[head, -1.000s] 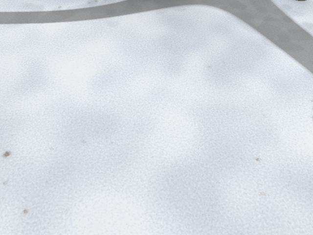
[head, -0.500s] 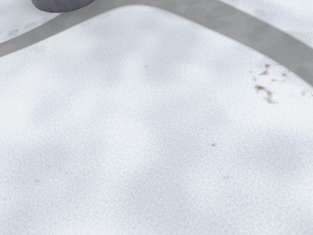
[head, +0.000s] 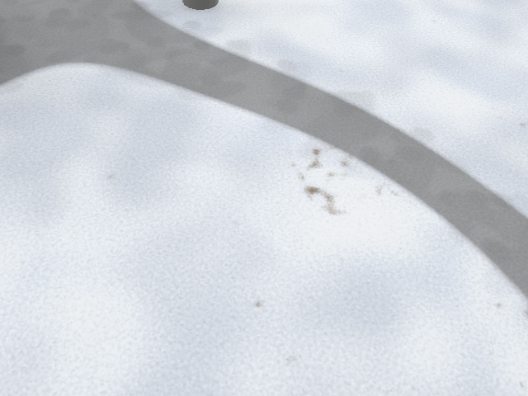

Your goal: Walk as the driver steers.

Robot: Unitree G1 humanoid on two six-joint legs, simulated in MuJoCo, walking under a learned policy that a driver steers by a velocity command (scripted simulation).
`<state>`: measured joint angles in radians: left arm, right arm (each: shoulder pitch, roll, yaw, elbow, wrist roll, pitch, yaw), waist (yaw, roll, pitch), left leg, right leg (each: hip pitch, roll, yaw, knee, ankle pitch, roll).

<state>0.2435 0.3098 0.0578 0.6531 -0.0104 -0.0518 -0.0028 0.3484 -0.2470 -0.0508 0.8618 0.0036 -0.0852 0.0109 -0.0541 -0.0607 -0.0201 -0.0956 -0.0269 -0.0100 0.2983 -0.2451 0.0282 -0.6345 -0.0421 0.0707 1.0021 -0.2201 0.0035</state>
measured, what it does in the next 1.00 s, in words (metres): walks ahead, turning left: right foot, then left foot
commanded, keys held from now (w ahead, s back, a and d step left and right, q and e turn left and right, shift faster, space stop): w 0.18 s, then w+q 0.76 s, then q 0.06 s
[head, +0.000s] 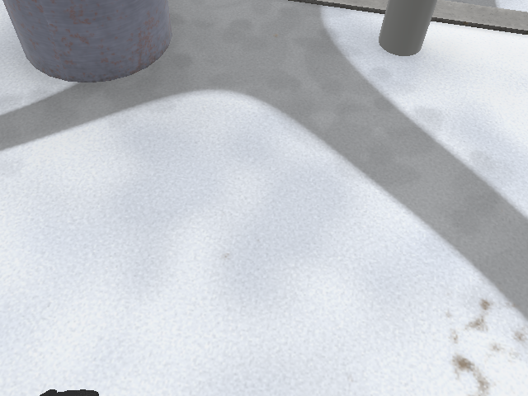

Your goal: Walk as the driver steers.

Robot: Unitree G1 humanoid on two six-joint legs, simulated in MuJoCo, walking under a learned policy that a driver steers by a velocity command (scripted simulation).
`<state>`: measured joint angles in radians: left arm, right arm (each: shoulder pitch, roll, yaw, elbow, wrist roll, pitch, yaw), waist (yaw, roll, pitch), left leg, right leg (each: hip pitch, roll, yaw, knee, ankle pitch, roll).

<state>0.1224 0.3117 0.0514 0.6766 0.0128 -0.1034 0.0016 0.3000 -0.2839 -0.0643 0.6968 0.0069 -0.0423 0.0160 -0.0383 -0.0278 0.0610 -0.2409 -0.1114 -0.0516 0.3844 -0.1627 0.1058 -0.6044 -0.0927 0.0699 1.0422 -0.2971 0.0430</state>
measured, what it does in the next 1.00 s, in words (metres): walks ahead: right foot, then left foot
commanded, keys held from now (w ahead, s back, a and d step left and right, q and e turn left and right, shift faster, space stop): q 0.32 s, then e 0.68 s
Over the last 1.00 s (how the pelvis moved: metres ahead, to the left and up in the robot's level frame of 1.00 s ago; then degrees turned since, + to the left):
0.52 0.04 0.00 23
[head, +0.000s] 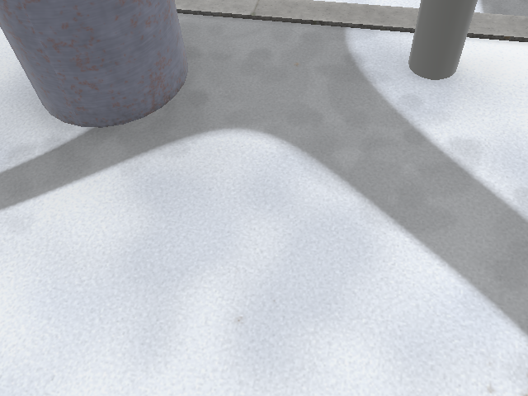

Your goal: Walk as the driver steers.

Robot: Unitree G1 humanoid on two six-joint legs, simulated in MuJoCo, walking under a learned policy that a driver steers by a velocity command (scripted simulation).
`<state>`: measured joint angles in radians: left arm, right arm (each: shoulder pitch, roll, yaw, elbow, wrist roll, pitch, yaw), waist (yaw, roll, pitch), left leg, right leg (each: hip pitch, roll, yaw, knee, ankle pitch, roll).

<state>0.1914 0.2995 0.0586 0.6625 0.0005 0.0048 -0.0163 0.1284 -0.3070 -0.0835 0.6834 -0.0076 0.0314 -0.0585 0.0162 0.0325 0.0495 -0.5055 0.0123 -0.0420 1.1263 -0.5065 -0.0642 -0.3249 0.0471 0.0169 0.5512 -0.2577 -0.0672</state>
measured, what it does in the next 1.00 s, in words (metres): walks ahead, turning right: left foot, then right foot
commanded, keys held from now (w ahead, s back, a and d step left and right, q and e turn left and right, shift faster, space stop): e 0.26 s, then w+e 0.16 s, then w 0.36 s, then w+q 0.22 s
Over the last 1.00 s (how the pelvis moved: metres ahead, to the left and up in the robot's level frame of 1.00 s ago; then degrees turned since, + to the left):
0.19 -0.06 -0.01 -1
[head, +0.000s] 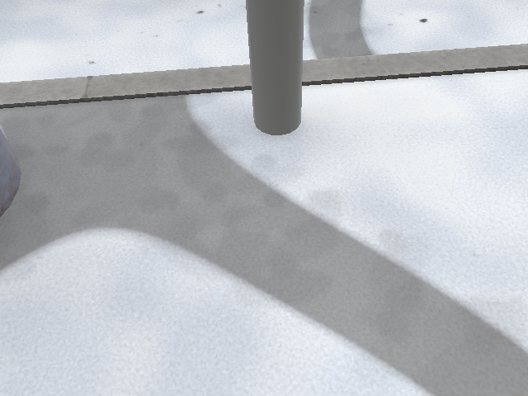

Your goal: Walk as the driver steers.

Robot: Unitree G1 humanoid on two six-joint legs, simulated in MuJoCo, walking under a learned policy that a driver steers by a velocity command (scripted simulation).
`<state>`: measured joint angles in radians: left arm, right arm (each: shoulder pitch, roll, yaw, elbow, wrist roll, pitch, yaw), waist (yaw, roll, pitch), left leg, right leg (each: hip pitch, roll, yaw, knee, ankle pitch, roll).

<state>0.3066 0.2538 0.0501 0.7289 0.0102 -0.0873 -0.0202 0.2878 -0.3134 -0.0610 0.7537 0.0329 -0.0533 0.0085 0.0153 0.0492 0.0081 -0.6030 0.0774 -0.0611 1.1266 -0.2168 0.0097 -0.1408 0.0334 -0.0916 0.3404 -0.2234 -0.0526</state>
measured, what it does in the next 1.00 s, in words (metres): walks ahead, turning left: left foot, then right foot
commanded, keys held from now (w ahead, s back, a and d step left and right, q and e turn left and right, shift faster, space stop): w+q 0.70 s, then no key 0.30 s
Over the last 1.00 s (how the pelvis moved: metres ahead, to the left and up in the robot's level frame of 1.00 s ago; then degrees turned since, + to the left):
0.19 -0.11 0.01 -18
